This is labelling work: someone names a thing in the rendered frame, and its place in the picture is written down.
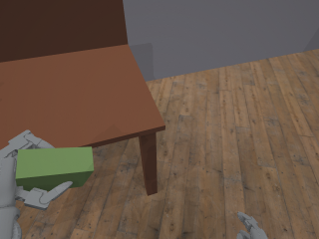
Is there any robot right hand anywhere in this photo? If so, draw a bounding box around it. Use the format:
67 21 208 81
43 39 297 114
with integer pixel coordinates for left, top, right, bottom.
236 211 268 239

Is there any table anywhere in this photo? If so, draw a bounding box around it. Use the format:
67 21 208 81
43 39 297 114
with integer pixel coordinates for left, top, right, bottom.
0 0 165 196

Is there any robot left forearm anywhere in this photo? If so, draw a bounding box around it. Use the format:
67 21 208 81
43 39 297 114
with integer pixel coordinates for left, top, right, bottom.
0 206 23 239

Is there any robot left hand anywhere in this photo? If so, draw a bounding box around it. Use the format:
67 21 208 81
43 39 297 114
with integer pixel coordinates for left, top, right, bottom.
0 129 73 211

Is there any sponge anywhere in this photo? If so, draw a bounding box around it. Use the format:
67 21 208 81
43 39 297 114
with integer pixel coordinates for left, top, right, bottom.
15 146 94 192

